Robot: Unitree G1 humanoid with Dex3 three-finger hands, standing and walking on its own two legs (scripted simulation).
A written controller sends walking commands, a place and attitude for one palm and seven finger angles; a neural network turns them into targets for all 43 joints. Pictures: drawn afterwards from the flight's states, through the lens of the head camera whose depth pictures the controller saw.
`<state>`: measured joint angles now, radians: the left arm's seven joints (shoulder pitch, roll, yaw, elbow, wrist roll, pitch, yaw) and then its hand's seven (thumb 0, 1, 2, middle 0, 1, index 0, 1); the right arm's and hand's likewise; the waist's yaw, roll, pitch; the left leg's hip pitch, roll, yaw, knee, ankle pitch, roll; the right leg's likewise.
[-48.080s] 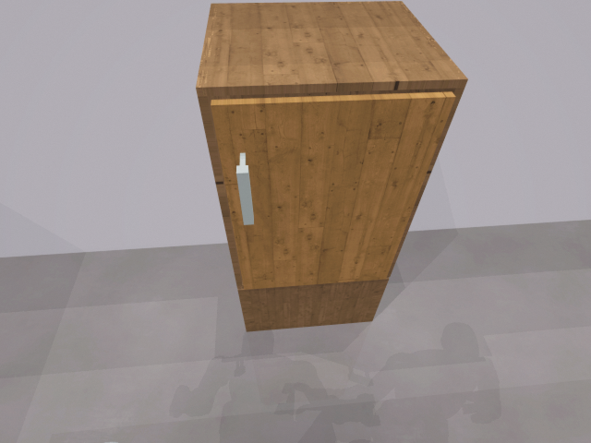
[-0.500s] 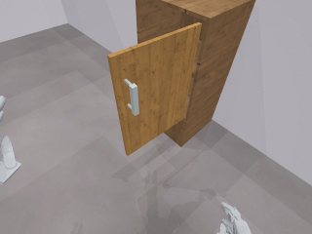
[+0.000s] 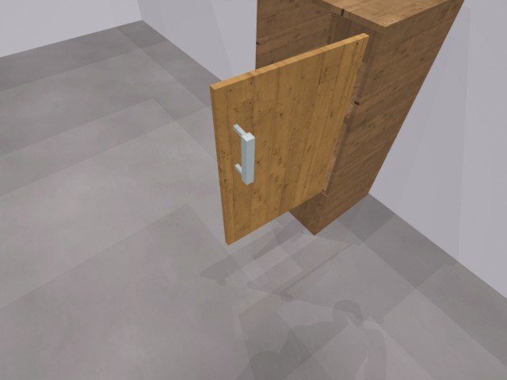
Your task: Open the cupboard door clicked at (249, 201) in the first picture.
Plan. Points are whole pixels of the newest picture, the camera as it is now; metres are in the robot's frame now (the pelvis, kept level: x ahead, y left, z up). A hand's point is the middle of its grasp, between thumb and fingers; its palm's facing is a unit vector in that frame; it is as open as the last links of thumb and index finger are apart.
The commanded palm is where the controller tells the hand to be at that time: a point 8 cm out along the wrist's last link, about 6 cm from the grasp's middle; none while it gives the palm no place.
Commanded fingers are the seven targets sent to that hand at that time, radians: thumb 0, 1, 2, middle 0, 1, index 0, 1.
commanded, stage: let the arm hang, fingers relaxed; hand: left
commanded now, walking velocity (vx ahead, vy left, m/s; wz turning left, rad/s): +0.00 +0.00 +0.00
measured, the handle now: (242, 155) +0.57 +0.07 -0.02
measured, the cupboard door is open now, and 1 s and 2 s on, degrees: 86 86 86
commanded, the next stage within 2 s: look to check the result in 0.60 s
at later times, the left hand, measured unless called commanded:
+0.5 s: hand out of the picture +0.00 +0.17 -0.18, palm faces +0.01 -0.98 -0.18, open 7.3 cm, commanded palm none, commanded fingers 0.00 0.90 0.90 -0.20 -0.30 -0.20 -0.30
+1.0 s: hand out of the picture -0.01 +0.17 -0.18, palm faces +0.02 -0.98 -0.17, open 7.4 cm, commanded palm none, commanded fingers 0.00 0.90 0.90 -0.20 -0.30 -0.20 -0.30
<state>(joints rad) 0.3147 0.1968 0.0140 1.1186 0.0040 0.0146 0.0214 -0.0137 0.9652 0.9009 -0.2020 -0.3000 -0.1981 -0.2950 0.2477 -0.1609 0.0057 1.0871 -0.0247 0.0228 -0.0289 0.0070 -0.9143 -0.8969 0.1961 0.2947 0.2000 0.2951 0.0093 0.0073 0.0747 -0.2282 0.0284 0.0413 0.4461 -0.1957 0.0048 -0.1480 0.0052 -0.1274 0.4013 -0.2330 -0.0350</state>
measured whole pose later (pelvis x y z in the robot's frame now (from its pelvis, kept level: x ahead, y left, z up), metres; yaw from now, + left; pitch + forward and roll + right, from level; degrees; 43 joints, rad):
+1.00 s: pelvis +0.00 +0.01 +0.00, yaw -1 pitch -2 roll +0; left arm 0.29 0.12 0.00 1.16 0.00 -0.01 0.04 0.01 0.91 0.90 -0.20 -0.30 -0.20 -0.29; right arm 0.27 -0.13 0.00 1.16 -0.02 0.00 -0.04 0.01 -0.92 -0.90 0.20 0.29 0.20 0.29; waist 0.00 0.01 0.05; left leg -0.19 0.00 0.07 0.40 -0.18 0.03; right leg -0.14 -0.02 -0.10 0.41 -0.24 -0.01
